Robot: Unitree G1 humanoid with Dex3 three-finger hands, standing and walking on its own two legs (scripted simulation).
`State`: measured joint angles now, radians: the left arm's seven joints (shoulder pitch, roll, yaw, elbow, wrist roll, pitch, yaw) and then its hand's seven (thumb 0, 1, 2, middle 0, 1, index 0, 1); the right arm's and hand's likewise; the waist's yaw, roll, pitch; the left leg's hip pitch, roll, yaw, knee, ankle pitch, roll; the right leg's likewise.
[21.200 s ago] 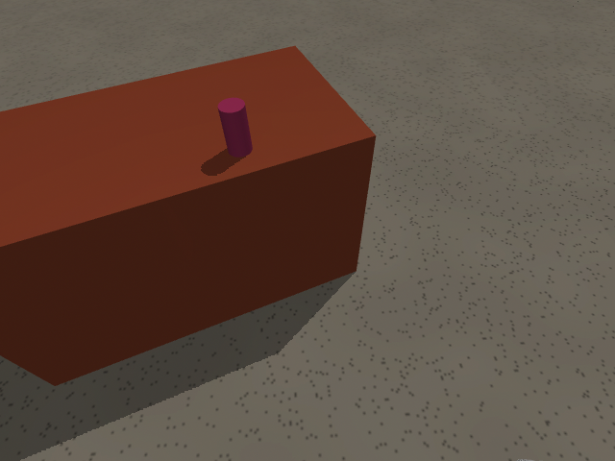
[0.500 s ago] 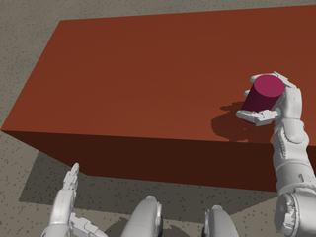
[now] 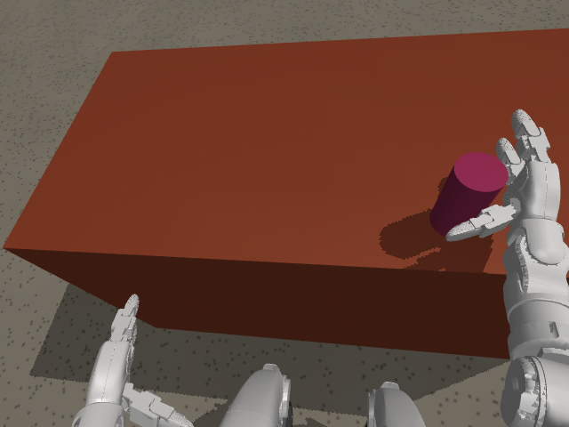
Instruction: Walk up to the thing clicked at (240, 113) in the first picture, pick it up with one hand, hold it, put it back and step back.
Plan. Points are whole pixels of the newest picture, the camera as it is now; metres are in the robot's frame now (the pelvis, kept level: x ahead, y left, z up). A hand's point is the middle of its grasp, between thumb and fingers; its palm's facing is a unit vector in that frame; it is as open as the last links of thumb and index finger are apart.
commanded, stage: withdraw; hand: right
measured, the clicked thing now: (463, 198) +0.43 -0.18 +0.02
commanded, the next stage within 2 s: rise in 0.12 s
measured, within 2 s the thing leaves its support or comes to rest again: neither
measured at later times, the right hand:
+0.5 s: hand out of the picture +0.43 -0.32 +0.12, palm faces +0.30 +0.91 -0.29, open 17.5 cm
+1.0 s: hand out of the picture +0.24 -0.27 +0.10, palm faces +0.30 +0.89 -0.34, open 17.6 cm
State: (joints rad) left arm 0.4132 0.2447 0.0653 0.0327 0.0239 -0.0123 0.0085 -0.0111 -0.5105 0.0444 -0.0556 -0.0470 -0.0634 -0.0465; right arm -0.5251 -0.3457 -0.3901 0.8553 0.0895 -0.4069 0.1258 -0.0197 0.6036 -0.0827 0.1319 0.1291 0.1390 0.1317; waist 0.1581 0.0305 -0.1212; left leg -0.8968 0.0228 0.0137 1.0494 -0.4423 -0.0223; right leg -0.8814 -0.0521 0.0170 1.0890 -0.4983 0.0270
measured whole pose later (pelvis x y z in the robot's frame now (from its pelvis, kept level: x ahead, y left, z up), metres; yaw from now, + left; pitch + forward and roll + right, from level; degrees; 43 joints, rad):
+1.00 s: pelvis +0.03 -0.01 +0.07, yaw -1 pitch +2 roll +1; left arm 0.34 0.23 0.11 0.41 -0.05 0.02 0.06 -0.01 -0.51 0.07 -0.05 -0.05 -0.06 -0.05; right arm 0.35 -0.31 -0.22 -0.02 0.07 -0.02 -0.05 -0.02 0.57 -0.05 0.06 0.06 0.06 0.06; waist -0.03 -0.04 -0.04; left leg -0.33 0.04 0.02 0.60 -0.31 -0.04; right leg -0.32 -0.03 0.00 0.64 -0.36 0.01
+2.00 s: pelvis +0.00 +0.01 +0.08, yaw -2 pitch -2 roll +0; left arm 0.19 0.16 0.00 0.62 0.01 -0.14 0.07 0.00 0.32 0.61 -0.15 -0.22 -0.16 -0.22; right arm 0.32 -0.17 -0.03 0.46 -0.01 -0.15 -0.04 -0.02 0.53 -0.06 0.06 0.06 0.06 0.06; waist 0.00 -0.01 0.06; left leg -0.25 0.05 0.03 0.49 -0.21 -0.02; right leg -0.22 -0.02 0.01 0.48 -0.23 0.03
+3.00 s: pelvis +0.00 +0.00 +0.08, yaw +0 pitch -4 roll +0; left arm 0.18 0.38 -0.02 1.09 0.03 0.01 -0.02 0.01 0.91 0.90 -0.20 -0.30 -0.21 -0.30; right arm 0.19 -0.38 0.03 1.09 -0.02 -0.01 0.00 -0.01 0.50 -0.07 0.06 0.06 0.06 0.06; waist 0.00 0.00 0.03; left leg -0.16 0.04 0.01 0.40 -0.17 -0.03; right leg -0.13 -0.02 -0.02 0.39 -0.20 0.02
